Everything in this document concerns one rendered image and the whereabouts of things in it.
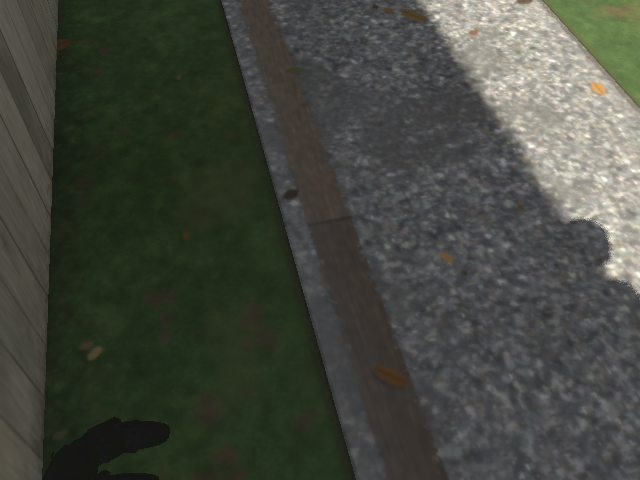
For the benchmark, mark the left robot hand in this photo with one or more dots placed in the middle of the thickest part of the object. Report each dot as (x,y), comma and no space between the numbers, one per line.
(101,444)

